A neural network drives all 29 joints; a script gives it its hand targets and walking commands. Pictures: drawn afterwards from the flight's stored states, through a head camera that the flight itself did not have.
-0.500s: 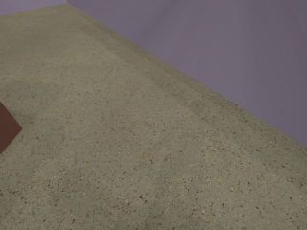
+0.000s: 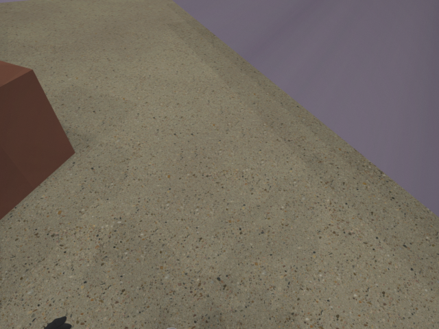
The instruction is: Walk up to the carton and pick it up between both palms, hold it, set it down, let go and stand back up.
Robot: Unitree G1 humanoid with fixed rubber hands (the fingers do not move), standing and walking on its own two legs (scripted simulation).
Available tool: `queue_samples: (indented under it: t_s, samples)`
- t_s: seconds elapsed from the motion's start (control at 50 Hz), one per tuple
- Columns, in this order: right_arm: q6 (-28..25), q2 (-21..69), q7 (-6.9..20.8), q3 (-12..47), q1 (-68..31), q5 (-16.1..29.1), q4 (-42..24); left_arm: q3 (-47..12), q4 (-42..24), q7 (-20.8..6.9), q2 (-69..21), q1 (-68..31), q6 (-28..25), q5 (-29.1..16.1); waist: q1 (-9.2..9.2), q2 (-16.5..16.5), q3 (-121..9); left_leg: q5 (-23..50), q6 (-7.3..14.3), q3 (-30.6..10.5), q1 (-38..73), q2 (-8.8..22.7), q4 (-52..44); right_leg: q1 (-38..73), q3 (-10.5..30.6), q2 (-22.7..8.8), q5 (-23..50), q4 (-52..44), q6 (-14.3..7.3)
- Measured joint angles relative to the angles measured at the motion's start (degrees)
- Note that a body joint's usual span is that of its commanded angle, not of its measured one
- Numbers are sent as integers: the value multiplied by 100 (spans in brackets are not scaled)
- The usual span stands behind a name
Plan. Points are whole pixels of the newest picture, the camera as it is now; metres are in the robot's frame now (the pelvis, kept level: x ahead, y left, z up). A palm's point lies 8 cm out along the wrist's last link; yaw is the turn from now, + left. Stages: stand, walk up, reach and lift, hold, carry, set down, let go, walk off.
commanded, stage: walk up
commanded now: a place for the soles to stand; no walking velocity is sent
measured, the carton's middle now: out of the picture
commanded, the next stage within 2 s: none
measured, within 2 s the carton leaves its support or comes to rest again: neither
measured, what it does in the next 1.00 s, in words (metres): walks ahead, turning left: left foot, then right foot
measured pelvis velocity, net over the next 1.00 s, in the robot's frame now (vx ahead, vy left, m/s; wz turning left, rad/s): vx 0.35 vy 0.25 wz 0.81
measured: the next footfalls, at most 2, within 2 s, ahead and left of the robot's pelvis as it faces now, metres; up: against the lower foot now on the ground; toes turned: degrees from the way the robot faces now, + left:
left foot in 0.16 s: +0.14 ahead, +0.24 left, +0.00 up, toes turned +15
right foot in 0.52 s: +0.38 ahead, +0.04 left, +0.00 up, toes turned +18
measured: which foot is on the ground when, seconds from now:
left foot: up 0.00-0.14, down 0.16-0.52, up 0.54-0.92, down 0.94-1.00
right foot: down 0.00-0.16, up 0.18-0.50, down 0.52-0.98, up 1.00-1.00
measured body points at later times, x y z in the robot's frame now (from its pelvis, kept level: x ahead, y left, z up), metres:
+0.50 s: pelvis +0.18 +0.10 -0.02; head +0.18 +0.10 +0.43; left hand +0.21 +0.46 -0.07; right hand +0.40 -0.19 -0.09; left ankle +0.10 +0.23 -0.74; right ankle +0.34 +0.03 -0.73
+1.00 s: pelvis +0.35 +0.25 -0.03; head +0.35 +0.28 +0.42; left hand +0.11 +0.51 -0.11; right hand +0.72 +0.22 -0.05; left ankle +0.33 +0.38 -0.74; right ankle +0.35 +0.04 -0.71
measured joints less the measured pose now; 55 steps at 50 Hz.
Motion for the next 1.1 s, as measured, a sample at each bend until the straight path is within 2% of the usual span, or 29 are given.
queue_samples:
  t_s: [0.06,0.12,0.16,0.18,0.2,0.24,0.28,0.32,0.38,0.44,0.48,0.5,0.52,0.54,0.58,0.6,0.64,0.72,0.82,0.92,0.96,0.98,1.0,1.04,1.06,1.1]
  samples:
    - [85,-123,163,-55,-11,78,-311,76,-303,-38,209,259,6,31,64,-74,-43,121,-15,14,-82,333,-338,235,-291,-199,-226,76,98]
    - [81,-297,217,-107,-81,137,-574,107,-536,-107,333,460,32,12,146,-135,-145,260,12,135,129,436,-860,387,-510,-492,-577,374,200]
    - [14,-441,184,-138,-122,157,-737,104,-681,-173,377,595,58,-28,182,-158,-252,336,89,290,443,332,-1241,359,-594,-771,-973,878,144]
    - [-53,-445,122,-163,-193,165,-764,109,-723,-215,428,631,82,-61,165,-296,-249,296,29,365,476,147,-1164,228,-493,-1031,-1240,1384,-17]
    - [-114,-424,39,-158,-263,184,-796,118,-747,-273,462,638,125,-107,154,-438,-210,173,-36,418,464,-36,-957,-36,-156,-1164,-1457,2131,-153]
    - [-172,-353,-108,-97,-228,242,-897,91,-846,-394,425,594,214,-247,99,-478,-253,-23,-49,340,451,-198,-819,-776,560,-763,-1897,3539,-210]
    - [-175,-251,-261,0,-58,247,-957,28,-1009,-488,369,448,133,-322,59,-523,-207,80,19,234,716,-335,-1181,-1404,795,-395,-1892,4214,-255]
    - [-162,-243,-388,56,129,225,-993,-60,-1168,-561,280,304,3,-369,-6,-525,-125,190,99,111,1018,-484,-1576,-1878,829,-253,-1657,4043,-250]
    - [-140,-324,-452,49,319,225,-1053,-156,-1377,-619,177,219,-20,-385,-104,-430,-44,172,192,-85,1333,-666,-1858,-2371,900,-155,-1217,3262,-181]
    - [-164,-405,-444,29,464,253,-1167,-129,-1516,-624,170,283,68,-345,-140,-291,-47,-65,154,-289,1543,-775,-1810,-2543,965,-83,-585,2532,-181]
    - [-164,-467,-439,7,532,252,-1223,-70,-1568,-596,201,380,79,-329,-101,-163,-78,-363,70,-460,1608,-808,-1531,-2368,962,-26,-133,2044,-219]
    - [-156,-496,-445,-5,562,248,-1240,-36,-1604,-570,250,469,64,-310,-54,-109,-120,-594,56,-554,1589,-827,-1263,-2179,933,-3,13,1822,-235]
    - [-153,-523,-467,-16,590,246,-1240,-2,-1647,-527,321,562,42,-275,25,-48,-178,-918,139,-663,1479,-842,-844,-2049,871,0,201,1705,-217]
    - [-139,-529,-497,-47,567,253,-1198,31,-1653,-461,340,611,32,-203,104,80,-191,-1094,190,-837,1263,-851,-196,-2054,709,1,272,1937,-186]
    - [-63,-500,-545,-75,494,225,-1183,37,-1620,-331,298,699,19,-140,229,320,-189,-1000,114,-1021,696,-910,1187,-1873,340,-54,-99,2190,-144]
    - [-38,-493,-536,-68,429,198,-1225,31,-1588,-304,266,779,-13,-145,295,396,-174,-823,54,-924,441,-871,1657,-1709,213,-87,-231,2123,-132]
    - [-21,-492,-459,-54,268,202,-1338,13,-1540,-300,230,986,-66,-165,378,468,-137,-453,-63,-620,49,-674,2001,-1351,21,-171,-295,1820,-120]
    - [-42,-509,-296,-54,29,251,-1492,1,-1548,-313,259,1371,-168,-117,544,424,-150,55,-127,-273,-371,-281,1435,-734,-299,-340,-254,1141,-63]
    - [-60,-516,-164,0,-265,271,-1616,45,-1599,-313,357,1651,-173,-121,723,236,-126,220,10,-72,-481,-73,126,-75,-724,-529,-350,550,95]
    - [-209,-500,-165,-1,-611,238,-1729,68,-1643,-351,445,1709,59,-272,828,109,16,412,277,193,-98,-198,-1077,509,-1135,-759,-805,616,387]
    - [-307,-488,-238,-10,-694,222,-1774,75,-1653,-373,489,1718,155,-340,791,5,68,784,353,238,120,-412,-1299,525,-1175,-1013,-1232,1216,266]
    - [-363,-445,-312,-5,-726,228,-1767,86,-1629,-398,504,1662,208,-364,734,-147,159,719,329,276,134,-580,-1089,367,-927,-1228,-1297,1849,75]
    - [-395,-443,-405,13,-699,244,-1795,81,-1619,-442,465,1576,265,-392,666,-182,198,492,310,243,101,-664,-839,22,-435,-1179,-1442,2704,-27]
    - [-397,-378,-567,84,-478,319,-1814,20,-1705,-523,422,1329,355,-436,549,-244,188,130,279,133,211,-737,-740,-821,490,-746,-1613,4350,-82]
    - [-394,-333,-634,146,-317,330,-1792,-12,-1768,-538,415,1180,337,-469,486,-323,184,126,248,90,368,-781,-888,-1189,734,-600,-1521,4863,-112]
    - [-417,-290,-734,219,31,357,-1714,-63,-1881,-551,344,872,254,-494,332,-450,177,183,252,-11,712,-866,-1250,-1806,934,-492,-1230,5137,-111]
